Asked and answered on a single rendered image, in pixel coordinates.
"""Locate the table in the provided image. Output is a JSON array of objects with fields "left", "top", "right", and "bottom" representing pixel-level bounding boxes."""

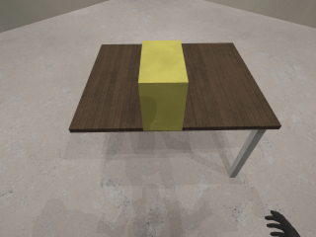
[{"left": 68, "top": 42, "right": 281, "bottom": 178}]

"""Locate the carton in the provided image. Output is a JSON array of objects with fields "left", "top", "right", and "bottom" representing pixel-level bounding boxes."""
[{"left": 138, "top": 40, "right": 189, "bottom": 131}]

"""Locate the robot right hand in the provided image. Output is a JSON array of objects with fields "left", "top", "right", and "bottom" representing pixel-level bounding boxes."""
[{"left": 265, "top": 210, "right": 300, "bottom": 237}]

